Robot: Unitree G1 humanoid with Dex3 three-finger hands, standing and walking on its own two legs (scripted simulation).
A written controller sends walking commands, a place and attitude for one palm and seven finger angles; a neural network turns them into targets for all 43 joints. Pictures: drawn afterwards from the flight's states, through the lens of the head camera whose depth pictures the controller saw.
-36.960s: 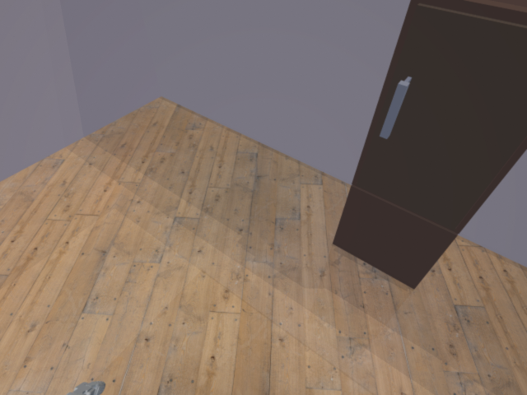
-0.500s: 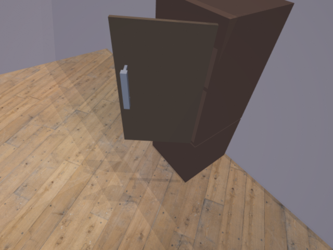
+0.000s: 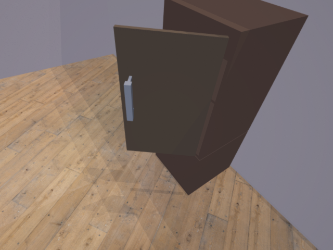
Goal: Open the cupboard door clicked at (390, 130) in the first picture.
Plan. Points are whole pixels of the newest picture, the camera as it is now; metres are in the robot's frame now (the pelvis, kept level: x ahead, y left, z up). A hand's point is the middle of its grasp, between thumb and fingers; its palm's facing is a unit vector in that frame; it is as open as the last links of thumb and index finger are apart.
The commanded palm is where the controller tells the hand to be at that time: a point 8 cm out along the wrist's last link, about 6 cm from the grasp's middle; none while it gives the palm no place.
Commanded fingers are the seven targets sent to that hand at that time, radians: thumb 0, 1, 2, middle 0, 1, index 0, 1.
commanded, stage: shuffle to correct the standing spot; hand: left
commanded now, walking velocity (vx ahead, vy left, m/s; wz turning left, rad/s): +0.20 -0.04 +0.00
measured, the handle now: (130, 98) +0.62 +0.17 +0.01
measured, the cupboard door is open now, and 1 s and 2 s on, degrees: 51 51 51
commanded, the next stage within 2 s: come to a stop and stand still in 0.04 s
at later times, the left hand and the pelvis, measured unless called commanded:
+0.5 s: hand out of the picture +0.11 +0.17 -0.17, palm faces -0.01 -0.97 -0.23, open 7.3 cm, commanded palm none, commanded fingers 0.00 0.90 0.90 -0.20 -0.30 -0.20 -0.30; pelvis +0.05 -0.01 +0.00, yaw -2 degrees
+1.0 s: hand out of the picture +0.03 +0.18 -0.17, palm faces +0.01 -0.99 -0.16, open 7.3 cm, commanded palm none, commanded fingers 0.00 0.90 0.90 -0.20 -0.30 -0.20 -0.30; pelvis +0.02 +0.01 +0.01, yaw -1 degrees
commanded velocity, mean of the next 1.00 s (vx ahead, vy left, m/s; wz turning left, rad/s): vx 0.01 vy -0.03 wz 0.00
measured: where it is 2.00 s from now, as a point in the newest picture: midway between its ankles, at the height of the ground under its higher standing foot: outside the picture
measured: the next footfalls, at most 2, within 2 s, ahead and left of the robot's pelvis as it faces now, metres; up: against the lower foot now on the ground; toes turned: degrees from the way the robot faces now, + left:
left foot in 0.02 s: +0.11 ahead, +0.11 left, +0.00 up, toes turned +7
right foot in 0.42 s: +0.14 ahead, -0.14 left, +0.00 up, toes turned -7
